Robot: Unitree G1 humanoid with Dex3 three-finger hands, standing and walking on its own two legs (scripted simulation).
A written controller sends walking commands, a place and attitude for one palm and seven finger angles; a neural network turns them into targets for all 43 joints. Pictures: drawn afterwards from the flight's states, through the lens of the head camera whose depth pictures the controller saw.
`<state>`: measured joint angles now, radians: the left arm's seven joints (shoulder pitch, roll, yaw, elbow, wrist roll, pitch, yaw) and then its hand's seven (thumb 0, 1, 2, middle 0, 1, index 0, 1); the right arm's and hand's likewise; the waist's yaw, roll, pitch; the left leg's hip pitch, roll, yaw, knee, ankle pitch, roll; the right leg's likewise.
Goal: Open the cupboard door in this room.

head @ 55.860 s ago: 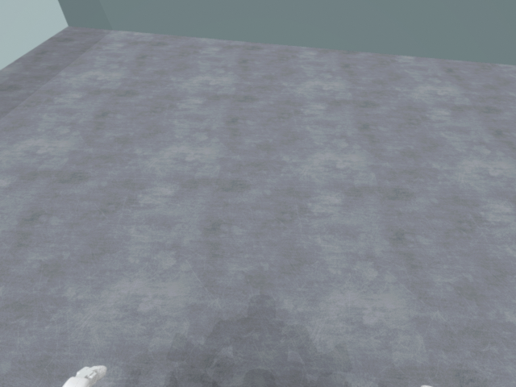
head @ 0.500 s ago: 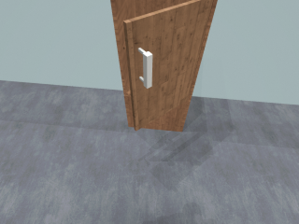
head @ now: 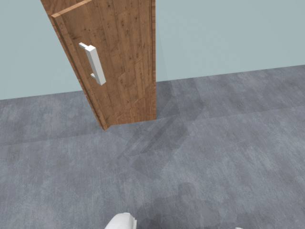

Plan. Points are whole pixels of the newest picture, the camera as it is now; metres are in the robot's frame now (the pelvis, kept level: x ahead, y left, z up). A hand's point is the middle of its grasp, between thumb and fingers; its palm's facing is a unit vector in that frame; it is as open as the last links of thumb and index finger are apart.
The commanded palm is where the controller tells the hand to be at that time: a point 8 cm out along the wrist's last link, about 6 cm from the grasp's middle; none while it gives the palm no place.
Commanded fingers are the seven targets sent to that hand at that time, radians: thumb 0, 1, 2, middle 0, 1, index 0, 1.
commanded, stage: walk to a spot facing it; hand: left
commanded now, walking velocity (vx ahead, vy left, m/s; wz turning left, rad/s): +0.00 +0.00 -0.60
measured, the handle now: (92, 64) +0.59 +0.26 +0.05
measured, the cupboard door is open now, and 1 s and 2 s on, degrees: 43 43 43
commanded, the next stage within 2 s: none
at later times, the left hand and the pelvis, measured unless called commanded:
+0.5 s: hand (90, 214) +0.17 +0.21 -0.17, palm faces -0.27 -0.94 -0.23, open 7.4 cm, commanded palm none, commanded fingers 0.00 0.90 0.90 -0.20 -0.30 -0.20 -0.30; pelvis +0.01 +0.04 +0.00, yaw -18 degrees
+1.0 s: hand (112, 200) +0.21 +0.16 -0.18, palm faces -0.54 -0.82 -0.18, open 7.4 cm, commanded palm none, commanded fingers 0.00 0.90 0.90 -0.20 -0.30 -0.20 -0.30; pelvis +0.02 +0.04 -0.01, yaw -35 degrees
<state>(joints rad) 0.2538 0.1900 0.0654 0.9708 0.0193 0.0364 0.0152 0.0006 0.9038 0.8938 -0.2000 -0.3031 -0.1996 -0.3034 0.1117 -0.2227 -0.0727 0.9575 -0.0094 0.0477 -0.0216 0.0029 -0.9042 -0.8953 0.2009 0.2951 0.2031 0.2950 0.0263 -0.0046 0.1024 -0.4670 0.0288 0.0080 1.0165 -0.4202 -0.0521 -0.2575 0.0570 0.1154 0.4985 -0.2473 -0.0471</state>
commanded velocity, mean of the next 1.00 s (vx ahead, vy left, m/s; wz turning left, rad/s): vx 0.01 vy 0.00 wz -0.60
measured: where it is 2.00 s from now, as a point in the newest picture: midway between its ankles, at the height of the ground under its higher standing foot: outside the picture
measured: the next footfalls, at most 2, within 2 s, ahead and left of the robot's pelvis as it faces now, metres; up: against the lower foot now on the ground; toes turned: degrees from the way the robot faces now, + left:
left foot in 0.20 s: +0.04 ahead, +0.16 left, +0.00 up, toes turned -7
right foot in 0.56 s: +0.01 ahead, -0.11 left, +0.00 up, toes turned -23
